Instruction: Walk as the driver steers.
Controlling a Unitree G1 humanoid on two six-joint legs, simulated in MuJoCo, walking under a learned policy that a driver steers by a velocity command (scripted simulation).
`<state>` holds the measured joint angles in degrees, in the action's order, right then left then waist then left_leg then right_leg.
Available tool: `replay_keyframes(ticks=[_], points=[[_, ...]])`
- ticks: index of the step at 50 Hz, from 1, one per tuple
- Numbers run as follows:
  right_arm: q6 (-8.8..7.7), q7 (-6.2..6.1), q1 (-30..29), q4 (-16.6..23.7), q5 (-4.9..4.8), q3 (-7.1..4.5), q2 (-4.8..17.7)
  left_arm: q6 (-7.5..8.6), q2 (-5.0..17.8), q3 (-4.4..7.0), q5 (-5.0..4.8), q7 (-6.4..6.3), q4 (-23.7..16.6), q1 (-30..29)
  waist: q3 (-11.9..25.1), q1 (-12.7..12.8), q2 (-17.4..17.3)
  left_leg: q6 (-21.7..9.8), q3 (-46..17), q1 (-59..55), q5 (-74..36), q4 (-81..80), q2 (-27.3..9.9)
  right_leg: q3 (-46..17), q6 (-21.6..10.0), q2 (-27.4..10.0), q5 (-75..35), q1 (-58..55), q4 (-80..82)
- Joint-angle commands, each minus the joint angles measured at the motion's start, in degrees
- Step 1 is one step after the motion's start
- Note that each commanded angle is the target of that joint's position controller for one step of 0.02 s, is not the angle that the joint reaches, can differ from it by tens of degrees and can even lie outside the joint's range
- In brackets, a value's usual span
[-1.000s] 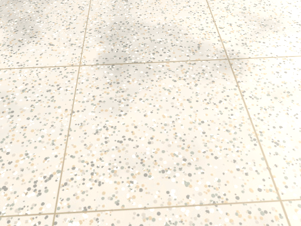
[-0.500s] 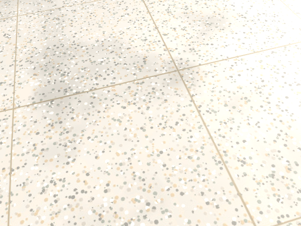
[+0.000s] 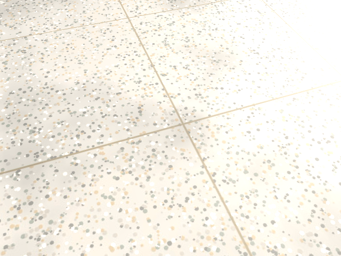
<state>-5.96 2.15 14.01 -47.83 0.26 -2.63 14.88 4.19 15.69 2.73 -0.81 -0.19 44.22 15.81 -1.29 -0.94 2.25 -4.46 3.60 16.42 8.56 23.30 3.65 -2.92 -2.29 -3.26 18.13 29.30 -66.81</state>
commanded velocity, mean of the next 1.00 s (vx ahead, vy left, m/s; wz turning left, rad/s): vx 0.35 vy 0.00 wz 0.37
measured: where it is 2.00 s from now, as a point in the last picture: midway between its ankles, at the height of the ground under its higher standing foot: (106, 200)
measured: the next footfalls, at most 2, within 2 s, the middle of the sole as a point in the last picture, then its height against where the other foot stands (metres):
right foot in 0.36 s outside the picture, level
left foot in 0.82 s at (136, 249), level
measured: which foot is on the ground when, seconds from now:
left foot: down 0.00-0.36, up 0.38-0.80, down 0.82-1.00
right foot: up 0.00-0.34, down 0.36-0.82, up 0.84-1.00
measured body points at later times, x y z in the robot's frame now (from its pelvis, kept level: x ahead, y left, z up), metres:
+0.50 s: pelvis +0.28 -0.05 +0.00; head +0.30 -0.06 +0.45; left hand +0.39 +0.23 -0.10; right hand +0.37 -0.32 -0.14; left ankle +0.18 +0.08 -0.65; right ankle +0.33 -0.15 -0.74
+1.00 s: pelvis +0.42 +0.02 -0.01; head +0.46 +0.06 +0.44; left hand +0.46 +0.34 -0.12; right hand +0.67 -0.18 -0.09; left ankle +0.47 +0.12 -0.74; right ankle +0.47 -0.14 -0.66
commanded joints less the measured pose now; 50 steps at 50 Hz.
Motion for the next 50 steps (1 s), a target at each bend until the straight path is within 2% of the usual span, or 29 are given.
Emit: replay_keyframes(ticks=[1, 3, 7, 12, 15, 16, 17, 18, 19, 20, 21, 22, 23, 24, 27, 29, 33, 38, 39, 40, 41, 42, 43, 44, 45, 46, 47, 48, 50], points=[[-1.32, -0.21, -0.82, 2.6, -0.12, -1.36, 7.07, -0.12, 3.76, 1.23, 0.44, -0.53, -3.21, 2.71, 2.18, 2.06, -6.19, -10.59, -15.64, -4.36, -9.0, -14.87, -15.83, -1.37, 1.27, -4.58, -4.31, 6.13, 3.86], [-1.09, -0.75, 0.69, 1.79, -0.32, -1.67, 8.25, -0.06, 3.5, 1.09, 0.83, -0.74, -4.53, -1.27, 1.24, 1.17, -5.37, -10.5, -13.07, -5.58, -13.06, -15.68, -15.52, -0.78, 2.42, -5.14, -9.77, 9.41, 9.55], [-0.08, -1.47, 4.08, 0.46, -0.98, -1.61, 8.87, 0.71, 1.68, 0.46, 0.59, -0.1, -6.14, -8.93, 0.29, -1.71, -5.14, -7.61, -8.0, -8.19, -14.42, -15.47, -12.95, 1.2, 2.49, -3.61, -21.92, 8.56, 24.7], [1.49, -1.81, 9.61, -1.7, -1.65, -1.66, 9.57, 1.88, 1.84, 0.36, -0.06, 1.51, -9.22, -18.0, -2.11, -4.63, -5.54, -7.48, -11.79, -13.54, -11.46, -11.61, -15.16, 1.65, 2.61, -0.43, -21.64, 7.41, 35.39], [2.35, -2.48, 8.83, -1.78, -1.77, -2.24, 10.83, 2.85, 4.08, 1.1, -0.08, 2.18, -9.4, -16.5, -1.06, -2.11, -7.25, -6.14, -15.34, -16.24, -12.97, -7.05, -17.17, 0.9, 1.28, 0.87, -16.15, 2.29, 39.33], [2.55, -2.59, 7.57, -1.55, -1.79, -2.4, 11.28, 3.11, 5.14, 1.64, 0.0, 2.05, -8.51, -12.94, 0.63, 0.32, -7.8, -5.35, -15.25, -15.59, -17.31, -3.57, -16.56, 1.85, 0.38, 1.88, -15.11, -3.51, 40.97], [2.56, -2.57, 6.93, -1.22, -1.54, -1.99, 10.22, 3.29, 7.52, 2.87, 0.3, 1.58, -6.38, -5.59, 5.42, 3.92, -6.98, -3.8, -13.31, -13.02, -22.27, 4.49, -13.49, 2.42, -1.34, 2.13, -15.68, -14.94, 41.94], [2.28, -2.45, 5.67, 0.54, -0.56, -0.79, 7.01, 3.33, 11.38, 4.06, 1.39, 0.9, -4.91, 4.77, 14.36, 8.44, -3.23, -1.49, -10.68, -3.19, -13.97, 20.15, -9.77, -5.35, -5.17, -6.49, -17.49, -32.12, 38.75], [1.17, -2.3, 13.05, 1.92, -0.97, 1.06, 0.54, 2.57, 16.3, 5.25, 2.12, 0.64, -3.86, 9.55, 22.97, 6.11, 11.86, 2.52, -5.39, 19.29, 15.09, 40.91, -1.29, -28.54, -13.53, -21.14, -12.25, -53.43, 41.11], [0.46, -2.06, 12.44, 1.14, -2.37, 0.11, 5.17, 2.21, 11.19, 4.13, 1.61, 0.61, -3.74, 10.55, 24.93, 7.52, 12.24, 2.72, -11.42, 26.05, 24.58, 49.59, -2.78, -37.71, -14.87, -22.2, -3.75, -52.76, 46.37], [0.48, -2.09, 7.63, 2.25, -3.28, -1.17, 9.15, 2.11, 7.88, 3.02, 1.14, 0.38, -4.08, 6.69, 15.51, 7.43, 7.84, 2.6, -11.32, 29.62, 20.34, 52.25, -5.56, -28.53, -12.07, -20.11, -2.63, -45.56, 47.6], [0.79, -2.22, 4.48, 2.84, -2.86, -1.29, 8.78, 2.03, 6.14, 2.38, 1.03, 0.36, -4.23, 2.94, 10.55, 6.02, 4.36, 2.75, -9.87, 28.43, 15.5, 51.06, -8.05, -21.09, -10.27, -17.56, -5.26, -37.61, 49.17], [1.32, -2.28, 2.92, 3.27, -2.18, -1.51, 8.0, 2.06, 4.55, 1.87, 1.01, 0.6, -3.92, -0.27, 6.29, 4.36, 3.01, 2.99, -9.51, 26.59, 12.43, 48.24, -9.46, -15.95, -9.4, -15.25, -7.94, -30.42, 51.71], [2.17, -2.25, 3.51, 3.22, -2.03, -1.84, 7.15, 2.36, 3.42, 1.54, 1.24, 0.75, -3.71, -2.55, 3.85, 2.42, 3.95, 3.14, -9.83, 23.59, 10.15, 45.95, -10.87, -11.32, -8.5, -13.34, -9.84, -25.21, 54.2], [4.41, -2.44, 4.54, 4.22, -1.77, -1.81, 4.32, 3.13, 4.79, 2.2, 1.76, 0.67, -2.88, -6.27, 0.56, -0.79, 3.2, 5.08, -8.43, 19.62, 8.17, 42.4, -10.36, -1.28, -9.24, -12.69, -32.01, -17.81, 55.98], [4.93, -2.43, 3.01, 5.75, -1.13, -1.73, 3.59, 2.93, 6.44, 2.82, 1.77, 0.0, -2.17, -6.84, 0.49, -1.22, 2.72, 5.96, -7.31, 19.88, 3.51, 35.93, -10.05, 4.05, -9.14, -12.28, -39.2, -17.59, 55.54], [4.83, -0.55, -3.03, 8.44, -0.75, -1.41, 2.7, 1.34, 8.32, 3.33, 1.12, -1.52, -1.38, -6.7, 2.25, 0.99, 2.6, 5.26, -3.43, 13.92, -9.27, 20.72, -8.5, 11.42, -7.48, -10.5, -38.48, -18.81, 53.6], [5.63, 1.02, -5.07, 11.89, -0.32, -3.11, 6.2, -0.61, 10.73, 4.31, -1.22, -1.95, -0.66, -7.25, 3.57, 0.29, 3.33, 1.78, -1.37, 11.2, -1.53, 13.22, -6.42, 11.32, -5.07, -13.69, -38.89, -25.43, 44.05], [5.61, 0.98, -2.07, 11.38, -0.23, -3.74, 7.02, -0.99, 10.78, 4.4, -1.69, -2.06, -0.78, -8.08, 4.77, -1.54, 2.62, 0.46, 0.2, 6.94, -2.33, 9.44, -4.52, 12.35, -3.72, -12.52, -41.05, -25.34, 38.41], [5.42, 0.37, 3.3, 9.89, -0.09, -5.08, 9.55, -1.26, 9.31, 4.04, -1.44, -1.97, -0.44, -6.55, 7.58, -3.51, -0.41, -1.43, 0.7, -1.2, -7.43, 5.16, -1.81, 13.73, -1.49, -9.15, -38.92, -23.57, 28.58], [5.42, -1.14, 6.7, 10.26, 0.02, -6.93, 16.09, -1.24, 7.35, 3.22, 0.86, -1.61, -1.05, -3.38, 10.74, -3.95, -11.88, -5.41, -12.3, -12.91, -35.14, 4.14, -10.77, 15.26, 3.05, -4.48, -19.81, -12.35, 12.01], [5.29, -1.72, 3.98, 12.68, 1.16, -6.64, 19.91, -1.07, 3.02, 1.57, 3.23, -1.0, -2.54, 1.5, 16.69, 1.7, -20.73, -18.13, -35.76, -25.61, -50.26, 4.84, -24.15, 9.13, 6.91, 5.55, 24.19, 5.64, -7.28], [5.01, -0.87, 4.25, 13.84, 0.84, -5.81, 16.38, -1.09, 6.89, 2.06, 1.3, -0.42, -2.02, -0.45, 24.21, -2.19, -12.87, -20.01, -38.64, -25.34, -36.6, 0.36, -24.78, -1.81, 5.96, 4.76, 22.09, 7.45, -12.37], [4.63, -0.64, 0.92, 14.45, 0.25, -5.13, 13.91, -1.43, 8.13, 2.4, -0.25, -0.42, -3.08, -4.43, 18.51, -1.79, -9.28, -17.11, -33.33, -20.74, -26.31, -1.14, -22.26, -2.08, 4.77, 3.06, 16.97, 10.37, -11.65], [4.8, -0.93, -1.67, 14.3, -0.96, -4.6, 11.7, -1.9, 7.62, 2.41, 0.34, -1.05, -2.85, -5.99, 13.34, -0.57, -5.04, -13.29, -28.95, -14.85, -17.46, -2.2, -19.06, -1.84, 4.49, 1.09, 12.42, 10.96, -7.54], [5.33, -1.45, -3.91, 14.67, -1.29, -4.05, 10.21, -2.54, 7.97, 2.64, 1.17, -1.85, -2.78, -7.15, 10.32, 0.41, -4.69, -11.08, -26.5, -8.9, -12.12, -3.55, -16.94, -1.98, 4.51, -0.03, 9.17, 9.25, -3.33], [5.74, -1.87, -5.37, 15.26, -0.7, -3.88, 10.02, -3.14, 8.21, 2.85, 1.38, -2.08, -3.01, -6.99, 9.25, 1.81, -6.18, -10.1, -24.85, -3.77, -10.32, -4.71, -15.09, -1.74, 4.45, 0.13, 6.85, 5.59, -0.89], [5.92, -2.19, -5.99, 15.85, 0.06, -3.97, 10.3, -3.44, 7.72, 2.83, 1.53, -2.14, -3.02, -6.41, 9.32, 2.38, -7.38, -9.83, -24.06, -1.38, -10.92, -5.2, -13.99, -1.2, 4.58, 1.1, 5.19, 3.35, 0.73], [5.8, -2.9, -5.08, 16.11, -0.09, -4.18, 10.31, -3.29, 6.27, 2.46, 1.43, -2.02, -2.9, -5.65, 10.78, 2.37, -7.92, -9.77, -23.7, -0.62, -0.04, -6.87, -12.25, -0.96, 4.81, 1.67, 2.63, 1.79, 7.25]])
